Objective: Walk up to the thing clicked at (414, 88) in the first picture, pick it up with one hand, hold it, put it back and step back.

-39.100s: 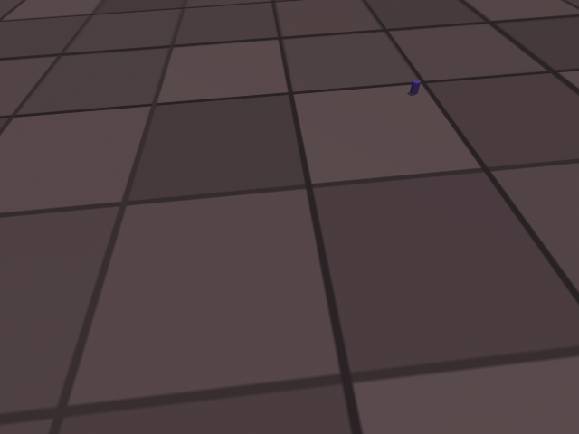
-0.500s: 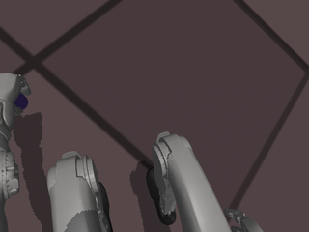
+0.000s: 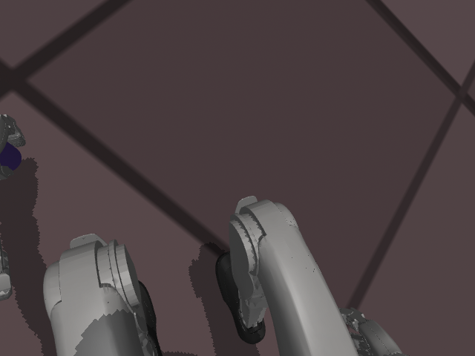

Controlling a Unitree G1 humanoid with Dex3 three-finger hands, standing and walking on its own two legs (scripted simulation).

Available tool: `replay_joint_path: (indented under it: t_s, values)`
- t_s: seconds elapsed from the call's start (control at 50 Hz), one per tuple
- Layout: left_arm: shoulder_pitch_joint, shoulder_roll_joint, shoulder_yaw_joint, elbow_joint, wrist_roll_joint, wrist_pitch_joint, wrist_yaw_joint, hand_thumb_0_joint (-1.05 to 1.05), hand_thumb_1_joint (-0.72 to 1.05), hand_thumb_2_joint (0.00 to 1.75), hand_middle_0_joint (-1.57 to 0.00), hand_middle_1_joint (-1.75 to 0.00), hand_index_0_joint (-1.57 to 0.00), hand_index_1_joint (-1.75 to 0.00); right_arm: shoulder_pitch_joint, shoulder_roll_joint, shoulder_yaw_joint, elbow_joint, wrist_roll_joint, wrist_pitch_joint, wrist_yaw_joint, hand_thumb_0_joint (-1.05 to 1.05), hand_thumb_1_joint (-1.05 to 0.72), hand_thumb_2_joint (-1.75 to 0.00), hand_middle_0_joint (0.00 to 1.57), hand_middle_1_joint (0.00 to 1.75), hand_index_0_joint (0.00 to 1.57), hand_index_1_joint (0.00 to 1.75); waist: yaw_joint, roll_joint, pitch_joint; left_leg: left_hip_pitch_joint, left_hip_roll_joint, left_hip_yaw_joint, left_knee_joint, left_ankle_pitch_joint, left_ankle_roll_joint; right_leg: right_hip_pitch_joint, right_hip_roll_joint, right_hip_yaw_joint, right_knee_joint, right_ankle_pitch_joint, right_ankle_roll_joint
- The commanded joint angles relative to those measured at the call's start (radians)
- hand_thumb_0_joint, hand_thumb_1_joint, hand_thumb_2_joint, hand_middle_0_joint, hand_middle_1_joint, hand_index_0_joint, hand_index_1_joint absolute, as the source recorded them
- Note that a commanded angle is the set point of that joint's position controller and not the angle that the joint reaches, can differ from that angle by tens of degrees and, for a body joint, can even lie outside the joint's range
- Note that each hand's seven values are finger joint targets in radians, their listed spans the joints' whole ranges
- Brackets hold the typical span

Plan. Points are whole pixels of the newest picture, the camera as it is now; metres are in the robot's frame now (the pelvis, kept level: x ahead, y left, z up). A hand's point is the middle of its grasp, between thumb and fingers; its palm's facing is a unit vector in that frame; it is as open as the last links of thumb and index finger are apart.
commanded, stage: rest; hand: left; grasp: from above
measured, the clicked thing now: out of the picture +0.47 +0.33 -0.23
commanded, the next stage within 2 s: open in 1.28 s
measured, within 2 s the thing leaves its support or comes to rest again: rests again in 0.96 s
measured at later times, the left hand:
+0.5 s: hand (7, 159) +0.46 +0.31 -0.24, palm faces -0.46 -0.13 -0.88, open 6.8 cm
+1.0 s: hand (11, 162) +0.46 +0.31 -0.25, palm faces -0.46 -0.14 -0.88, open 6.8 cm
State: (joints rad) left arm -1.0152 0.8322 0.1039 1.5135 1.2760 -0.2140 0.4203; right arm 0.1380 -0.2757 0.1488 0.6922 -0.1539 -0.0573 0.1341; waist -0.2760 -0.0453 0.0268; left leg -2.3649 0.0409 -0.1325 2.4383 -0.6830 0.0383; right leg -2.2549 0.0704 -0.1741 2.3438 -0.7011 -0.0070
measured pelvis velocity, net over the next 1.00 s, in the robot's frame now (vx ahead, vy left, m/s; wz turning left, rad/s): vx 0.00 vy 0.00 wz -0.06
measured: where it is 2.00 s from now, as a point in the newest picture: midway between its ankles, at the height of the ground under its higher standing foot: (197, 328)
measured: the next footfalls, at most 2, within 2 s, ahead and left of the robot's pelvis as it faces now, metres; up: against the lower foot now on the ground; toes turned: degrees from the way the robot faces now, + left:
none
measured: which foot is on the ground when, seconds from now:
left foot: down 0.00-1.00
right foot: down 0.00-1.00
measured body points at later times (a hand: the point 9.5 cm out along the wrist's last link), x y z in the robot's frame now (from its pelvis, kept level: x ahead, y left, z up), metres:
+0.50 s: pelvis +0.00 +0.00 -0.01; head +0.28 +0.10 +0.33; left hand +0.48 +0.32 -0.19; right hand +0.05 -0.26 -0.09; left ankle +0.07 +0.12 -0.29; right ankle +0.09 -0.10 -0.29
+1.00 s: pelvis +0.00 +0.00 -0.02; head +0.28 +0.11 +0.32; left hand +0.48 +0.32 -0.20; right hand +0.05 -0.25 -0.09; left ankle +0.07 +0.12 -0.29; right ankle +0.09 -0.10 -0.29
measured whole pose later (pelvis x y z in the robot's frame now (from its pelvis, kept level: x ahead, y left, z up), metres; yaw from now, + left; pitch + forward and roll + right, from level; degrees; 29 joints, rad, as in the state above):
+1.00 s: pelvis +0.00 +0.00 -0.02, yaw -4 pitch +30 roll -13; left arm -1.05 0.97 0.12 1.67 1.28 -0.22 0.53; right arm 0.11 -0.31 0.27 0.65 -0.20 -0.16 0.19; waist -0.34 -0.12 0.12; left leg -2.37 0.05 -0.20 2.52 -0.71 0.03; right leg -2.25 0.09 -0.23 2.38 -0.69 0.00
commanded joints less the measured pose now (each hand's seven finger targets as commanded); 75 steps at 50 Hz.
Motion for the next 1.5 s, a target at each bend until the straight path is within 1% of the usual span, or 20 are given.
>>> replay_joint_path:
  t_s: [0.0,0.12,0.18,0.24,0.46,0.62,0.92,0.94,0.98,1.02,1.06,1.1,1.12,1.16,1.22,1.36,1.42,1.44,1.46,1.48]
  values:
    - [-0.313,0.285,0.029,-0.135,-0.027,0.008,0.069,0.00,0.76,0.51,-1.02,-0.66,-1.11,-0.58,0.228,-0.266,-0.075,0.005,-0.005,-0.011,-0.008,0.00,-0.91,-0.90,0.20,0.30,0.20,0.30,-0.006,0.389,-0.731,0.544,-0.005,0.031,-0.222,0.203,-0.006,0.351,0.035,-0.026,-0.223,0.278,-0.026]
    - [-0.322,0.270,0.003,-0.075,-0.023,0.011,0.068,0.00,0.73,0.49,-0.98,-0.68,-1.07,-0.58,0.225,-0.279,-0.060,0.007,-0.012,-0.029,-0.003,0.00,-0.90,-0.90,0.20,0.30,0.20,0.30,-0.041,0.390,-0.661,0.539,-0.002,0.010,-0.208,0.183,-0.010,0.297,0.035,-0.043,-0.203,0.263,-0.029]
    - [-0.309,0.299,0.021,-0.088,-0.034,0.007,0.079,0.00,0.74,0.49,-0.99,-0.68,-1.08,-0.58,0.214,-0.279,-0.049,0.002,-0.012,-0.032,-0.002,0.00,-0.90,-0.90,0.20,0.30,0.20,0.30,-0.020,0.392,-0.698,0.542,-0.001,0.015,-0.196,0.218,-0.009,0.341,0.040,-0.041,-0.204,0.294,-0.025]
    - [-0.310,0.305,0.028,-0.088,-0.025,-0.001,0.083,0.00,0.77,0.52,-1.01,-0.70,-1.10,-0.60,0.229,-0.288,-0.045,0.000,-0.018,-0.041,0.001,0.00,-0.90,-0.90,0.20,0.30,0.20,0.30,-0.041,0.410,-0.680,0.562,-0.001,0.008,-0.190,0.236,-0.014,0.334,0.037,-0.051,-0.194,0.304,-0.027]
    - [-0.303,0.362,0.055,-0.092,-0.020,-0.011,0.130,0.00,0.82,0.51,-1.04,-0.69,-1.13,-0.60,0.202,-0.307,-0.022,-0.009,-0.031,-0.061,0.018,0.00,-0.91,-0.90,0.20,0.30,0.20,0.30,-0.040,0.462,-0.689,0.574,0.009,-0.003,-0.181,0.254,-0.020,0.359,0.047,-0.068,-0.183,0.321,-0.027]
    - [-0.304,0.339,0.007,-0.010,-0.018,0.002,0.139,0.00,0.84,0.51,-1.04,-0.70,-1.14,-0.60,0.190,-0.317,-0.005,-0.002,-0.036,-0.079,0.033,0.00,-0.91,-0.90,0.20,0.30,0.20,0.30,-0.074,0.439,-0.614,0.535,0.014,-0.011,-0.163,0.239,-0.015,0.337,0.054,-0.071,-0.178,0.323,-0.025]
    - [-0.326,0.377,0.008,0.013,-0.019,-0.006,0.157,0.00,0.79,0.47,-1.01,-0.67,-1.11,-0.57,0.163,-0.342,0.025,-0.035,-0.045,-0.112,0.044,0.00,-0.90,-0.90,0.20,0.30,0.20,0.30,-0.093,0.443,-0.576,0.532,0.021,-0.031,-0.168,0.204,-0.021,0.340,0.055,-0.087,-0.176,0.297,-0.023]
    - [-0.327,0.407,0.033,0.003,-0.022,-0.013,0.167,0.00,0.79,0.45,-1.00,-0.67,-1.10,-0.57,0.161,-0.346,0.024,-0.029,-0.045,-0.110,0.042,0.00,-0.91,-0.90,0.20,0.30,0.20,0.30,-0.083,0.460,-0.601,0.547,0.023,-0.038,-0.178,0.207,-0.026,0.345,0.056,-0.093,-0.172,0.298,-0.024]
    - [-0.315,0.376,0.005,0.026,-0.017,-0.010,0.160,0.00,0.79,0.46,-1.00,-0.68,-1.10,-0.58,0.157,-0.348,0.029,-0.035,-0.048,-0.118,0.047,0.00,-0.90,-0.90,0.20,0.30,0.20,0.30,-0.095,0.461,-0.574,0.560,0.024,-0.041,-0.168,0.217,-0.026,0.330,0.055,-0.095,-0.166,0.303,-0.024]
    - [-0.312,0.419,0.037,0.044,-0.006,-0.009,0.162,0.00,0.79,0.47,-1.00,-0.67,-1.10,-0.57,0.176,-0.366,0.023,-0.027,-0.051,-0.122,0.051,0.00,-0.90,-0.90,0.20,0.30,0.20,0.30,-0.108,0.459,-0.545,0.548,0.024,-0.045,-0.165,0.214,-0.028,0.318,0.052,-0.096,-0.157,0.300,-0.025]
    - [-0.326,0.395,0.008,0.008,-0.020,-0.012,0.165,0.00,0.79,0.47,-1.01,-0.68,-1.10,-0.59,0.148,-0.343,0.037,-0.046,-0.051,-0.124,0.053,0.00,-0.91,-0.90,0.20,0.30,0.20,0.30,-0.088,0.465,-0.588,0.543,0.026,-0.030,-0.152,0.227,-0.021,0.366,0.060,-0.085,-0.177,0.320,-0.022]
    - [-0.324,0.378,-0.013,0.013,-0.026,-0.010,0.171,0.00,0.77,0.44,-0.98,-0.69,-1.09,-0.58,0.165,-0.337,0.045,-0.019,-0.054,-0.127,0.058,0.00,-0.91,-0.90,0.20,0.30,0.20,0.30,-0.100,0.448,-0.587,0.539,0.026,-0.026,-0.141,0.238,-0.016,0.387,0.066,-0.083,-0.186,0.343,-0.017]
    - [-0.325,0.424,0.017,-0.016,-0.035,-0.014,0.180,0.00,0.77,0.43,-0.97,-0.70,-1.08,-0.58,0.162,-0.347,0.045,-0.027,-0.050,-0.127,0.056,0.00,-0.91,-0.90,0.20,0.30,0.20,0.30,-0.083,0.457,-0.619,0.542,0.027,-0.023,-0.142,0.254,-0.016,0.415,0.069,-0.085,-0.195,0.355,-0.014]
    - [-0.309,0.404,-0.002,0.049,-0.038,-0.009,0.173,0.00,0.77,0.47,-0.99,-0.68,-1.09,-0.59,0.172,-0.351,0.047,-0.025,-0.051,-0.131,0.060,0.00,-0.91,-0.90,0.20,0.30,0.20,0.30,-0.106,0.423,-0.579,0.503,0.029,-0.029,-0.128,0.244,-0.012,0.400,0.067,-0.085,-0.183,0.351,-0.013]
    - [-0.305,0.407,-0.003,0.044,-0.042,-0.011,0.180,0.00,0.78,0.45,-0.99,-0.68,-1.09,-0.57,0.158,-0.348,0.052,-0.027,-0.051,-0.126,0.057,0.00,-0.90,-0.90,0.20,0.30,0.20,0.30,-0.094,0.427,-0.586,0.513,0.032,-0.036,-0.143,0.239,-0.016,0.405,0.070,-0.092,-0.189,0.341,-0.015]
    - [-0.324,0.424,-0.005,0.062,-0.029,-0.011,0.171,0.00,0.74,0.40,-0.95,-0.66,-1.06,-0.55,0.133,-0.378,0.056,-0.052,-0.049,-0.131,0.057,0.00,-0.90,-0.90,0.20,0.30,0.20,0.30,-0.115,0.440,-0.527,0.523,0.032,-0.063,-0.169,0.177,-0.025,0.330,0.062,-0.108,-0.172,0.276,-0.022]
    - [-0.315,0.430,-0.004,0.080,-0.019,-0.011,0.174,0.00,0.50,0.43,-0.71,-0.71,-0.82,-0.60,0.133,-0.373,0.062,-0.053,-0.052,-0.132,0.057,0.00,-0.90,-0.90,0.20,0.30,0.20,0.30,-0.111,0.450,-0.508,0.508,0.032,-0.057,-0.169,0.156,-0.024,0.329,0.062,-0.104,-0.177,0.263,-0.023]
    - [-0.299,0.460,0.029,0.081,-0.015,-0.008,0.179,0.00,0.42,0.41,-0.66,-0.71,-0.77,-0.60,0.155,-0.380,0.058,-0.038,-0.056,-0.130,0.057,0.00,-0.90,-0.90,0.20,0.30,0.20,0.30,-0.113,0.451,-0.516,0.521,0.033,-0.058,-0.169,0.183,-0.025,0.351,0.063,-0.106,-0.175,0.287,-0.021]
    - [-0.318,0.428,-0.003,0.067,-0.014,-0.009,0.176,0.00,0.34,0.39,-0.61,-0.70,-0.72,-0.59,0.134,-0.370,0.064,-0.054,-0.053,-0.132,0.058,0.00,-0.90,-0.90,0.20,0.30,0.20,0.30,-0.107,0.460,-0.526,0.526,0.033,-0.058,-0.170,0.188,-0.027,0.341,0.065,-0.102,-0.168,0.289,-0.025]
    - [-0.314,0.439,0.009,0.072,-0.021,-0.013,0.179,0.00,0.26,0.41,-0.58,-0.70,-0.68,-0.60,0.134,-0.374,0.062,-0.051,-0.054,-0.132,0.058,0.00,-0.90,-0.90,0.20,0.30,0.20,0.30,-0.110,0.459,-0.526,0.528,0.034,-0.065,-0.175,0.186,-0.029,0.339,0.064,-0.109,-0.169,0.286,-0.024]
